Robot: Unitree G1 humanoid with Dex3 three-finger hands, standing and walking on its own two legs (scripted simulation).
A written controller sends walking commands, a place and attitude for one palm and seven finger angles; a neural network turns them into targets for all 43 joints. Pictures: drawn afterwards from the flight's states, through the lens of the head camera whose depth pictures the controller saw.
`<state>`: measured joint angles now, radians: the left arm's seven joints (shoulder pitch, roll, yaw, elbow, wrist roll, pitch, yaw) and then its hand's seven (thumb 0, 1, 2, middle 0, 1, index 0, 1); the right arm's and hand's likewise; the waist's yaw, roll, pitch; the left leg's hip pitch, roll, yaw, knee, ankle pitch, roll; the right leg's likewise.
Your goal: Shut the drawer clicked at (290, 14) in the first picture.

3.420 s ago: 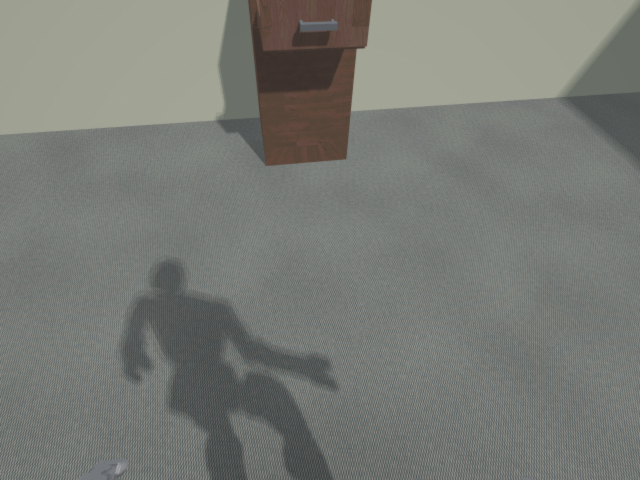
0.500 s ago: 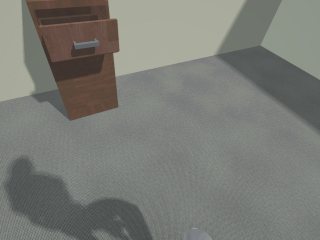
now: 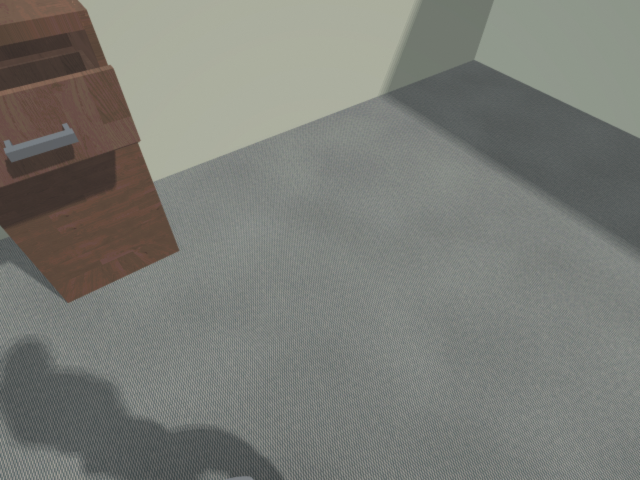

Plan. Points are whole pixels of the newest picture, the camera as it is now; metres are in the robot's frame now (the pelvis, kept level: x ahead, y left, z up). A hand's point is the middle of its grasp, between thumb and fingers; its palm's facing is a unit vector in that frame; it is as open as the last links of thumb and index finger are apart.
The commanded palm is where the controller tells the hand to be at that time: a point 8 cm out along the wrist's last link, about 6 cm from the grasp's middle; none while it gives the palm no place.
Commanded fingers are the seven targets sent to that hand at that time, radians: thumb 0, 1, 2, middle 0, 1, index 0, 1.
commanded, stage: walk to a spot facing it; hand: left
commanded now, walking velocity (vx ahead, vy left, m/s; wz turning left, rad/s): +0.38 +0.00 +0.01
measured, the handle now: (40, 140) +0.72 +0.59 -0.01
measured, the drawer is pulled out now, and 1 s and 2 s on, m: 0.22 0.22 0.22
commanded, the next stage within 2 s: turn to face it in 0.44 s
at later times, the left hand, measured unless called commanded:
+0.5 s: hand out of the picture +0.15 +0.23 -0.18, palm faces +0.05 -0.99 -0.14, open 7.4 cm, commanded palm none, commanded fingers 0.00 0.90 0.90 -0.20 -0.30 -0.20 -0.30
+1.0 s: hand (208, 324) +0.39 +0.21 -0.15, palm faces +0.14 -0.96 -0.23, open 7.2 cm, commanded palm none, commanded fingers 0.00 0.90 0.90 -0.20 -0.30 -0.20 -0.30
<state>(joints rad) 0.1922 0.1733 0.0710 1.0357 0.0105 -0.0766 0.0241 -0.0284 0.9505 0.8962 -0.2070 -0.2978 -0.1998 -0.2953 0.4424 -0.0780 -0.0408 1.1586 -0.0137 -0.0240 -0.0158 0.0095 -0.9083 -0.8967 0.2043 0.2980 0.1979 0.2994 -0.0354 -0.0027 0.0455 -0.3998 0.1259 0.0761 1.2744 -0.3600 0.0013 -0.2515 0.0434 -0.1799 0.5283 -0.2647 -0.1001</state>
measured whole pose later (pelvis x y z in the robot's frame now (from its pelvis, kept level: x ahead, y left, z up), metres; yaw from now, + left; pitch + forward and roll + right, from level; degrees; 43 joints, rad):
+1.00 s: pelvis +0.31 +0.02 +0.01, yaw +7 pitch -1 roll +1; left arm 0.15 0.14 0.05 0.96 0.03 -0.01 0.04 -0.01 0.93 0.90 -0.21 -0.30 -0.20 -0.30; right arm 0.30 -0.16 -0.07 1.05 -0.01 0.06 0.01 0.01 -0.91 -0.90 0.20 0.30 0.20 0.30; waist -0.04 0.02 0.04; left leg -0.45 0.08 0.10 1.02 -0.45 -0.06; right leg -0.25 -0.13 -0.26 0.51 -0.22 -0.02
